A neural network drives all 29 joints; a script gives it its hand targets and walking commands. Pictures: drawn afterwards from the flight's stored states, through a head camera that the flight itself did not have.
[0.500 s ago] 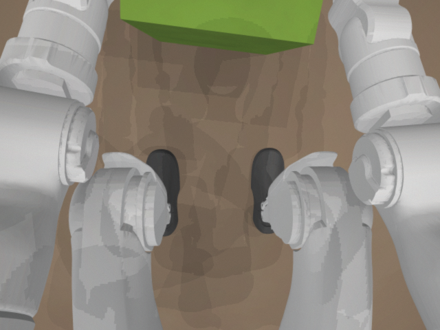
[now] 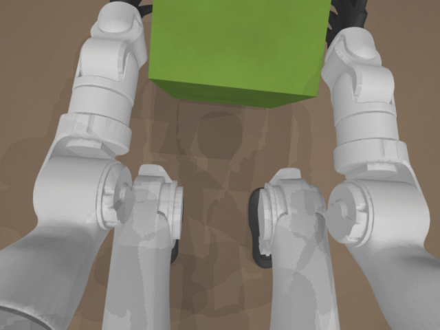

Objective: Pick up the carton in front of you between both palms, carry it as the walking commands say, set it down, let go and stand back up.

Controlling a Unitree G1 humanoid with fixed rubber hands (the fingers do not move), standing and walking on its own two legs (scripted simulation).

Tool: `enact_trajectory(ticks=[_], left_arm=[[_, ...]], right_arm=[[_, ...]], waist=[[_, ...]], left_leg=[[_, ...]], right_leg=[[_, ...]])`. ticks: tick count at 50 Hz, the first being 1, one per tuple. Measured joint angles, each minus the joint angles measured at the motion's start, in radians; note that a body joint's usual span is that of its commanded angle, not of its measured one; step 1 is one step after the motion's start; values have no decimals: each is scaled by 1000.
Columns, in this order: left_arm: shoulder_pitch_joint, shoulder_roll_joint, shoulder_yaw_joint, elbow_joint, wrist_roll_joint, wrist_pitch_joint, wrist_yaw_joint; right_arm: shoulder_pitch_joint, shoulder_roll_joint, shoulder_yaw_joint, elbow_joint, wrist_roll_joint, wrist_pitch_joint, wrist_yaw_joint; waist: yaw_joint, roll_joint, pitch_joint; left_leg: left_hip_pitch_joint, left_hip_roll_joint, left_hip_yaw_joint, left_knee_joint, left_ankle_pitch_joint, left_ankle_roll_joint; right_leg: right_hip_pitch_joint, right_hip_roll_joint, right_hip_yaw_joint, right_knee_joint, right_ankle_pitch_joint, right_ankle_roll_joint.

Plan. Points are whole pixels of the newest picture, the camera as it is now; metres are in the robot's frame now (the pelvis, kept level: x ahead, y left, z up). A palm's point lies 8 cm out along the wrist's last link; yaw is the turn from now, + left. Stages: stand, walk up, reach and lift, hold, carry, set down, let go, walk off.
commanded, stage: reach and lift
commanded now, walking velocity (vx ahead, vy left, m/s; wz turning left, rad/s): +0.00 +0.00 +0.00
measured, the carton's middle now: (233, 35) +0.54 -0.01 -0.17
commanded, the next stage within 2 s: none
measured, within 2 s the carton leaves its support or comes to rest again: neither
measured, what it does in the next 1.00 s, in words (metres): rises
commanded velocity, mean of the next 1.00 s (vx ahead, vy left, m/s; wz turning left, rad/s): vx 0.00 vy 0.00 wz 0.00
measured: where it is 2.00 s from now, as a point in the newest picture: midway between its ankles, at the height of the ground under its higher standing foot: (215, 239)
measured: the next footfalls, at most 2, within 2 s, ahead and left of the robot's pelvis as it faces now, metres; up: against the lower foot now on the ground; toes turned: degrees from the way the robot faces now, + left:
none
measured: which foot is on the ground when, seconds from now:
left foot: down 0.00-1.00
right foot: down 0.00-1.00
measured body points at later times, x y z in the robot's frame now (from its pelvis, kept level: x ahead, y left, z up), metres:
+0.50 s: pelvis +0.00 +0.00 +0.12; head +0.26 +0.01 +0.49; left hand +0.51 +0.15 +0.06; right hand +0.50 -0.15 +0.06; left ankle +0.11 +0.12 -0.35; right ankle +0.11 -0.13 -0.35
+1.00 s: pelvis +0.05 +0.00 +0.26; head +0.19 +0.01 +0.69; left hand +0.45 +0.15 +0.22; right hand +0.45 -0.15 +0.22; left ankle +0.11 +0.12 -0.35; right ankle +0.11 -0.13 -0.35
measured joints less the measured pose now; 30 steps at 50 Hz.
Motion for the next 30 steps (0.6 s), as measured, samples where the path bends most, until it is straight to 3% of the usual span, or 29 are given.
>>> enact_trajectory(ticks=[7,11,17,30], left_arm=[[74,-83,189,38,175,29,-71],[88,-110,251,33,247,38,-98],[121,-153,274,-34,282,48,-108],[349,-211,201,-211,224,97,-97]], right_arm=[[58,106,-175,36,-222,31,65],[71,136,-226,22,-298,47,89],[112,146,-224,-55,-301,73,108],[308,191,-139,-178,-253,106,107]], waist=[[14,18,-204],[9,33,-244],[7,35,-263],[11,21,-336]], left_leg=[[66,-15,-20,-169,49,-12],[105,-19,-26,-257,82,-10],[155,-11,-22,-348,109,-4],[374,-4,-14,-504,84,2]], right_leg=[[68,-20,-15,-162,33,-23],[110,-25,-18,-251,64,-25],[157,-19,-9,-346,98,-20],[372,-23,3,-500,75,-23]])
